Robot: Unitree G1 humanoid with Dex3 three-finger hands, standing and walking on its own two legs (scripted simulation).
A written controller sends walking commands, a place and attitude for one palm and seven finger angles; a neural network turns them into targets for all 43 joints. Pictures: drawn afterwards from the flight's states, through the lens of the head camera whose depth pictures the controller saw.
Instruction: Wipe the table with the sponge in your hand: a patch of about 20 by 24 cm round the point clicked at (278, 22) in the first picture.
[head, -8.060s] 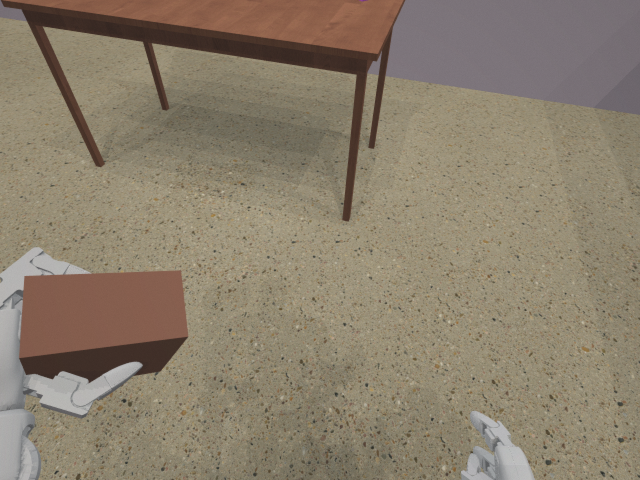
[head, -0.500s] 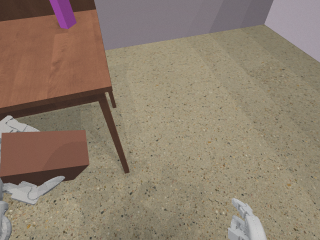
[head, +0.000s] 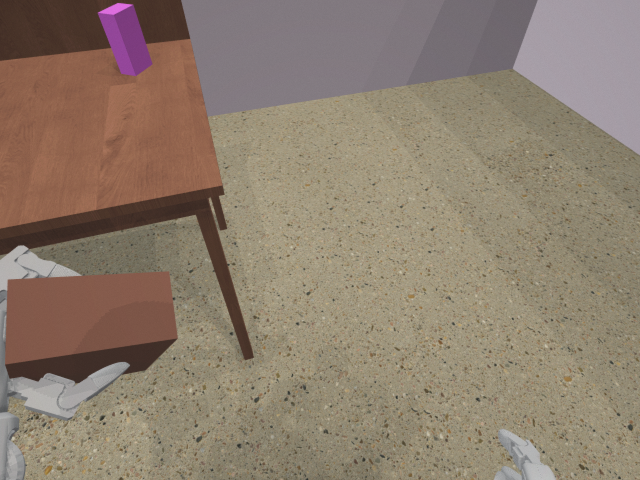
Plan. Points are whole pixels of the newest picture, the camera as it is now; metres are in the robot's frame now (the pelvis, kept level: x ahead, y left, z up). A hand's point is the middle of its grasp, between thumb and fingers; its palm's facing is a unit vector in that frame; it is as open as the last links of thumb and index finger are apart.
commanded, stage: take the last steps up to it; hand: left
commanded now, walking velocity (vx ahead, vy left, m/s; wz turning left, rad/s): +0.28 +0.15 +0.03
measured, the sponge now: (113, 331) +0.23 +0.21 +0.14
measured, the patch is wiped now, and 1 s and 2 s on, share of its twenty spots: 0.00 0.00 0.00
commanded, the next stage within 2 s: come to a stop and stand still in 0.58 s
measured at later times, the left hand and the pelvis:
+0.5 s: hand (64, 247) +0.31 +0.29 +0.17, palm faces +0.40 -0.79 -0.47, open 10.4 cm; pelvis +0.08 +0.05 -0.01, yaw +0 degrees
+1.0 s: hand (79, 204) +0.38 +0.31 +0.17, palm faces +0.33 -0.82 -0.46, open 10.4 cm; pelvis +0.15 +0.08 +0.00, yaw -1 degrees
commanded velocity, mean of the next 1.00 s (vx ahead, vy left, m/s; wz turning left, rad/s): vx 0.09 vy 0.09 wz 0.01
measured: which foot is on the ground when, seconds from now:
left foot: down 0.00-0.08, up 0.10-0.42, down 0.44-0.68, up 0.70-0.96, down 0.98-1.00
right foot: down 0.00-0.44, up 0.46-0.64, down 0.66-1.00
